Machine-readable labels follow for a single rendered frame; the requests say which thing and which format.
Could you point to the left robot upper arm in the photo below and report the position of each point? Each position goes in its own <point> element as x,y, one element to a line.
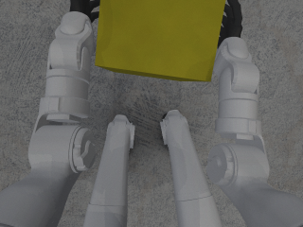
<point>57,154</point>

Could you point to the robot left shin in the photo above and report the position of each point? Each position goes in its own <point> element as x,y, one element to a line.
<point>118,117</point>

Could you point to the carton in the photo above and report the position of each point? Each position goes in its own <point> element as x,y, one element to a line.
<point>162,39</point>

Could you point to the right robot upper arm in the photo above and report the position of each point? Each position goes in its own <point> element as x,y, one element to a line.
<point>242,171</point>

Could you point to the robot right hand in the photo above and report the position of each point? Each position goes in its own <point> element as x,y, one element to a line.
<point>231,22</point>

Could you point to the robot right thigh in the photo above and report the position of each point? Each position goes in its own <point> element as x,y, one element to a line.
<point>194,203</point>

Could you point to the left robot forearm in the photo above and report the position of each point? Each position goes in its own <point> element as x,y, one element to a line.
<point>67,73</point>

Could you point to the right robot forearm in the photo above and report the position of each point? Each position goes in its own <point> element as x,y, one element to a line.
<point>238,94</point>

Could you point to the robot left hand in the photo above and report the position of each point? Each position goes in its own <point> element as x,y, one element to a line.
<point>85,7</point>

